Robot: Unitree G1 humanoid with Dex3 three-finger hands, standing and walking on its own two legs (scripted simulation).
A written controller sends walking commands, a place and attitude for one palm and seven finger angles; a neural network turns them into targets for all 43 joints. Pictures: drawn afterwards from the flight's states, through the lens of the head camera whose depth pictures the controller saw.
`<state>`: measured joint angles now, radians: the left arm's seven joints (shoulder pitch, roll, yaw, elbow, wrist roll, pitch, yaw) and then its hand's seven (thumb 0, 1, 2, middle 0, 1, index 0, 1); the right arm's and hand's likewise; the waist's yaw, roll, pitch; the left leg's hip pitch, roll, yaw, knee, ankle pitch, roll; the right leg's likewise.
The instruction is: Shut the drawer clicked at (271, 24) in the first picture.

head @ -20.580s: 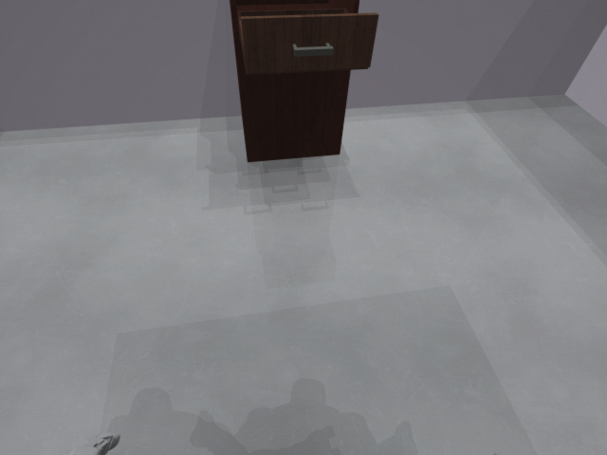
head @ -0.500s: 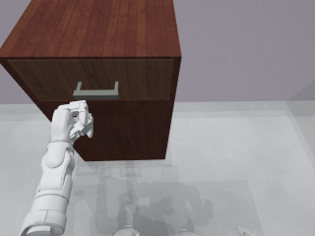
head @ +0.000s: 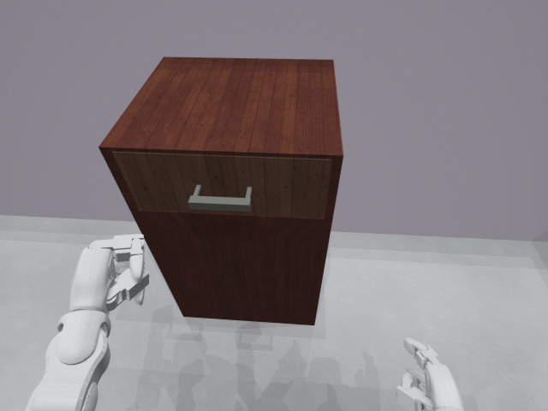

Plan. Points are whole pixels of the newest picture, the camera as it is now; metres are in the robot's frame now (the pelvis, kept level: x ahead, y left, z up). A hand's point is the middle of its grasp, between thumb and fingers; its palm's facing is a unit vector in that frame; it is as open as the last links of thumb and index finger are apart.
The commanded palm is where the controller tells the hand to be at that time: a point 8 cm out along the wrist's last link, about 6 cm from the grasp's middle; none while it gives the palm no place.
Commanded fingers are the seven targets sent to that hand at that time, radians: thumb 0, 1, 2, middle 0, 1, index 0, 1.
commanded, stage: draw the hand back to the body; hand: left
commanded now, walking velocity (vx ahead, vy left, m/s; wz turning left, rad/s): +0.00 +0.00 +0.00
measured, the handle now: (221, 196) +0.55 +0.16 -0.04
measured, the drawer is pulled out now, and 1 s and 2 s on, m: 0.00 0.00 0.00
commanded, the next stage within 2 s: step back with the hand held close in 0.60 s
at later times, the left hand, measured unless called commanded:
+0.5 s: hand (44, 306) +0.18 +0.24 +0.18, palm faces +0.39 -0.83 -0.41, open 3.2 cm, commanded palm +0.14 +0.28 +0.19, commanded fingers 0.00 0.90 0.90 -1.40 -1.60 -1.40 -1.60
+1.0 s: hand (75, 308) +0.19 +0.23 +0.15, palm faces +0.26 -0.85 -0.46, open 3.2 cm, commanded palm +0.13 +0.28 +0.19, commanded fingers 0.00 0.90 0.90 -1.40 -1.60 -1.40 -1.60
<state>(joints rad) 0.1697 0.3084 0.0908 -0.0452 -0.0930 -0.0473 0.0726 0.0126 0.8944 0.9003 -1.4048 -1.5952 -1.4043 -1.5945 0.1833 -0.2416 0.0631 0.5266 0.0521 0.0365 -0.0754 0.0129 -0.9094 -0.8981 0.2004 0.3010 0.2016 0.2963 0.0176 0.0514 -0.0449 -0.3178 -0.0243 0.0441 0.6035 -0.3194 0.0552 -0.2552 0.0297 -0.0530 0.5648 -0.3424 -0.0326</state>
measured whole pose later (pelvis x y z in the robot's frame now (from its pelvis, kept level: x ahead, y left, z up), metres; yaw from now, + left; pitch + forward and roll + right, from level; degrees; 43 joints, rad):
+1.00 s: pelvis -0.01 +0.00 +0.01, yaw -1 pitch +1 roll -1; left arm 0.61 0.36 0.32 -0.48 -0.07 -0.16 0.09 0.01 0.89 0.90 -1.41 -1.59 -1.41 -1.59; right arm 0.17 -0.25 -0.02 0.58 0.01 0.01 -0.05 0.01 -0.91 -0.90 0.20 0.30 0.20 0.30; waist -0.01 0.05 0.03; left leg -0.23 -0.02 0.06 0.44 -0.22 0.06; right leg -0.18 0.04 -0.03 0.40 -0.23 -0.03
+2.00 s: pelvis -0.14 +0.02 +0.00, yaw +2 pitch +3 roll -2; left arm 0.61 0.46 0.43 -0.64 -0.04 -0.24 0.14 0.01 0.88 0.90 -1.41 -1.59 -1.41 -1.59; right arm 0.18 -0.17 -0.03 0.61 -0.02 -0.10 -0.05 0.01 -0.91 -0.90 0.20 0.30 0.20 0.30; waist -0.02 -0.05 0.04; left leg -0.43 0.01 0.00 0.55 -0.18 0.04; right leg -0.50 0.09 0.06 0.96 -0.45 0.01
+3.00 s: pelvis -0.28 -0.01 +0.01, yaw +0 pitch -1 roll +0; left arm 0.60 0.39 0.38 -0.57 -0.02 -0.21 0.16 0.01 0.89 0.90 -1.41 -1.59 -1.41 -1.59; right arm 0.28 -0.14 0.03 0.64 0.00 -0.15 -0.04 0.02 -0.91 -0.90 0.20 0.30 0.20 0.30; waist -0.02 -0.04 0.02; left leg -0.25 -0.01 0.03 0.52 -0.25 0.04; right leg -0.33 0.00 -0.04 0.74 -0.41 0.01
